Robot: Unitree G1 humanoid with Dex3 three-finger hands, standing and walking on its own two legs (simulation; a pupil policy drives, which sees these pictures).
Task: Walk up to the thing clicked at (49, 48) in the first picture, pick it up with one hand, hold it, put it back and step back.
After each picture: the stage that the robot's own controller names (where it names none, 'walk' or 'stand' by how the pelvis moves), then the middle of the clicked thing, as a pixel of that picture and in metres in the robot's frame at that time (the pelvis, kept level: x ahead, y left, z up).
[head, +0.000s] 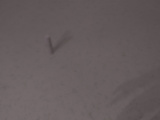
stand; (48, 45) +1.28 +0.41 -0.65
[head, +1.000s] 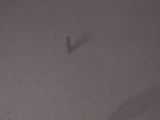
walk; (66, 43) +1.21 +0.28 -0.65
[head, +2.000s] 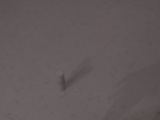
walk; (60, 81) +0.73 +0.23 -0.63
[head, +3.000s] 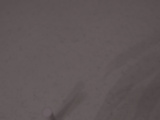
walk; (49, 118) +0.43 +0.26 -0.63
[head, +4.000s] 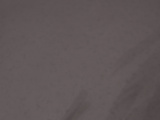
stand; out of the picture +0.38 +0.26 -0.65
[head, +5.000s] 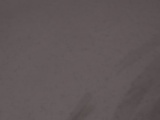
stand; out of the picture +0.36 +0.25 -0.66
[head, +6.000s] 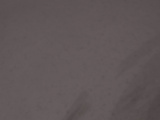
stand; out of the picture +0.37 +0.27 -0.66
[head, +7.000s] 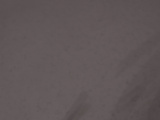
stand; out of the picture +0.36 +0.27 -0.66
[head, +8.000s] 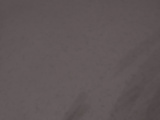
go down; out of the picture +0.36 +0.27 -0.66
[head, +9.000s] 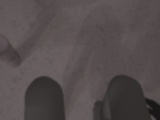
go down; (7, 54) +0.43 +0.31 -0.26
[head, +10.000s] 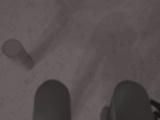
approach; (20, 57) +0.43 +0.30 -0.27
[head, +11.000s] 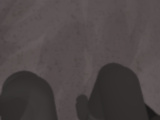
close in; out of the picture +0.41 +0.33 -0.16
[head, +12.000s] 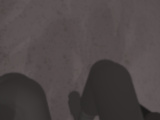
close; out of the picture +0.41 +0.34 -0.16
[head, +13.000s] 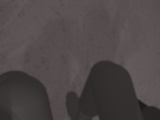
lift; out of the picture +0.38 +0.35 -0.16
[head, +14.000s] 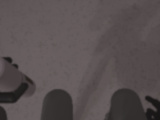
lift; (12, 81) +0.31 +0.25 -0.02
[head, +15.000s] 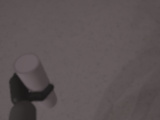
hold; (39, 85) +0.33 +0.17 +0.02
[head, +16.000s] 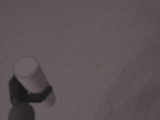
hold; (38, 86) +0.33 +0.18 +0.02
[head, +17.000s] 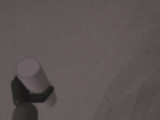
crouch; (40, 86) +0.33 +0.17 +0.01
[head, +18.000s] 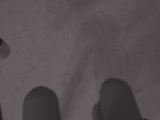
crouch; out of the picture +0.46 +0.28 -0.05
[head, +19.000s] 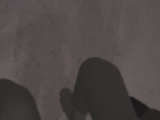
lower; out of the picture +0.43 +0.34 -0.16
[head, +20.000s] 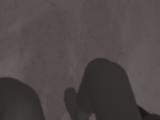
lower; out of the picture +0.43 +0.35 -0.16
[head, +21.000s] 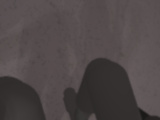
lower; out of the picture +0.43 +0.35 -0.16
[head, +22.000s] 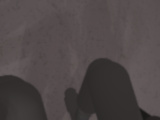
lower; out of the picture +0.43 +0.35 -0.16
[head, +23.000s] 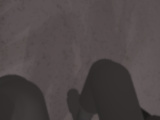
loosen; out of the picture +0.42 +0.33 -0.17
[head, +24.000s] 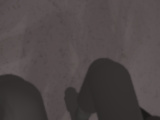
rise; out of the picture +0.42 +0.33 -0.17
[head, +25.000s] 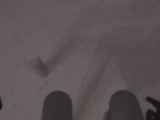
walk; (38, 67) +0.46 +0.26 -0.37
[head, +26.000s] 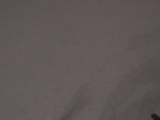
stand; out of the picture +0.40 +0.24 -0.59
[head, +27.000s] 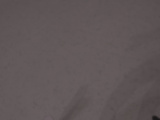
stand; out of the picture +0.39 +0.25 -0.60
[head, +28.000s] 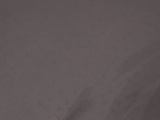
stand; out of the picture +0.41 +0.24 -0.64
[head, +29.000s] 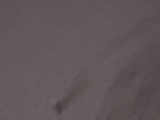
walk; (55, 106) +0.44 +0.21 -0.63
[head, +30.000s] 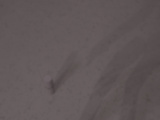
walk; (49, 85) +0.59 +0.25 -0.64
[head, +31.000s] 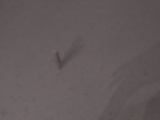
walk; (56, 59) +0.91 +0.36 -0.63
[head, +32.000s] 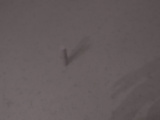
stand; (63, 56) +0.99 +0.23 -0.64
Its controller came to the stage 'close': yes
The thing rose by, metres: 0.67
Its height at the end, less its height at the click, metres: +0.00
